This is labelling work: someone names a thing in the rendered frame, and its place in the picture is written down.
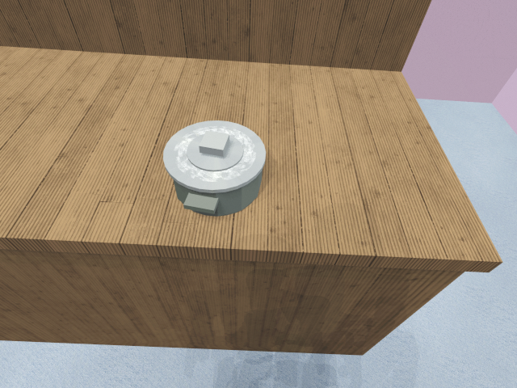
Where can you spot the knob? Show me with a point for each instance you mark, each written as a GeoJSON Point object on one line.
{"type": "Point", "coordinates": [214, 143]}

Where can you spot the pot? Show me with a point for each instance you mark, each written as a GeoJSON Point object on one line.
{"type": "Point", "coordinates": [221, 203]}

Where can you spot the table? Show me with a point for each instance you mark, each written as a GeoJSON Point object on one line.
{"type": "Point", "coordinates": [360, 219]}

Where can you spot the lid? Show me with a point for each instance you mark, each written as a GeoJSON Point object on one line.
{"type": "Point", "coordinates": [243, 160]}

